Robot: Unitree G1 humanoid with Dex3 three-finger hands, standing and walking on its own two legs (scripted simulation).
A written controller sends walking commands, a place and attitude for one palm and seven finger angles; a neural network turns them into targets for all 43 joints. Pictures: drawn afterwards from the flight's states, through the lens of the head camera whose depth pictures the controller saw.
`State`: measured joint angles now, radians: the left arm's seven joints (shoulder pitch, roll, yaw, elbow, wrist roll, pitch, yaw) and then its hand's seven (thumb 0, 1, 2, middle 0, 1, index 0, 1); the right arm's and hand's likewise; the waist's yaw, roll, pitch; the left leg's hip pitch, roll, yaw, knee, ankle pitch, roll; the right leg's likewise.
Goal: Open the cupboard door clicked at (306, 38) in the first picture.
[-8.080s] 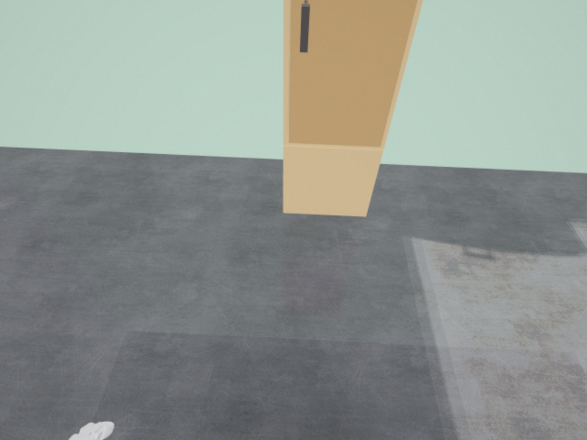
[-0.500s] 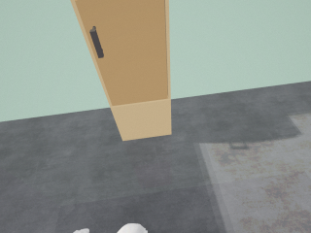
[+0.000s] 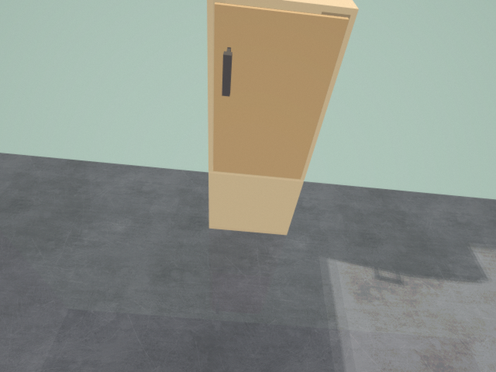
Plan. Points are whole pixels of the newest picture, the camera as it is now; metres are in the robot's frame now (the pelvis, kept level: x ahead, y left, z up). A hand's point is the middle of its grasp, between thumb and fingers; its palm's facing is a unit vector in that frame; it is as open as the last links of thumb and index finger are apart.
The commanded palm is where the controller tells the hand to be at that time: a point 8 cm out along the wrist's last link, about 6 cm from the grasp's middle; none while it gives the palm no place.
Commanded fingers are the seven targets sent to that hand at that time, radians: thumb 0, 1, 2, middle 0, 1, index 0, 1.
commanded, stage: take the last steps up to it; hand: left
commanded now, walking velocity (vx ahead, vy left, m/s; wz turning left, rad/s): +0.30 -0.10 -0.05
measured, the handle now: (227, 71) +0.87 +0.14 +0.07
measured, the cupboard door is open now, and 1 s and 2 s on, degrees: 0 0 0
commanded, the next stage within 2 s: come to a stop and stand still in 0.80 s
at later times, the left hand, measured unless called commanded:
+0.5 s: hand (204, 329) +0.24 +0.10 -0.17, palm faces +0.04 -0.98 -0.20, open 7.3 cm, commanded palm none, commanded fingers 0.00 0.90 0.90 -0.20 -0.30 -0.20 -0.30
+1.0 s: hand (195, 316) +0.27 +0.12 -0.19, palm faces +0.08 -0.99 -0.14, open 7.4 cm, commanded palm none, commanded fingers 0.00 0.90 0.90 -0.20 -0.30 -0.20 -0.30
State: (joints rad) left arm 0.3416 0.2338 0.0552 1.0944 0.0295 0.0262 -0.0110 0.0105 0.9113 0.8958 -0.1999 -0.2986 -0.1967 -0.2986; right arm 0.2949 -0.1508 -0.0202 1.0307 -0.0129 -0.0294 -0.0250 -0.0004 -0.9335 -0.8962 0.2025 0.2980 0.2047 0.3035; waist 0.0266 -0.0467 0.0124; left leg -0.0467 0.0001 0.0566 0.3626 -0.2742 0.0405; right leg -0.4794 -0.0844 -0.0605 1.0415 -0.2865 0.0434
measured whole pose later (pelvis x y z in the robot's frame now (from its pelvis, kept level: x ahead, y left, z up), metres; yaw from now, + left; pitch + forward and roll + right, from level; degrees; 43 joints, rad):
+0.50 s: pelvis +0.14 -0.08 -0.01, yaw +0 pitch -1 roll +0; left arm 0.15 0.15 0.06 1.03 0.01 -0.07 0.02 -0.01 0.93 0.90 -0.20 -0.30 -0.20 -0.30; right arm 0.39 -0.16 -0.06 1.13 -0.02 0.00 -0.01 0.01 -0.91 -0.90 0.20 0.30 0.20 0.30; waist -0.04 0.03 0.05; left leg -0.43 0.10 0.04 1.19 -0.37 0.01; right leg -0.27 -0.03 -0.16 0.52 -0.23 -0.05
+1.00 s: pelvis +0.30 -0.04 +0.00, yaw +0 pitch -1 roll +0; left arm 0.33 0.16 0.04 1.12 0.02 -0.01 0.01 0.01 0.91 0.90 -0.20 -0.30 -0.20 -0.30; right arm 0.20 -0.15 -0.04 1.03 -0.01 -0.05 -0.04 -0.02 -0.96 -0.90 0.20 0.30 0.21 0.30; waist 0.02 -0.04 0.05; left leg -0.22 0.01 0.16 0.44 -0.21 0.06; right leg -0.42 -0.09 -0.06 0.98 -0.35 0.02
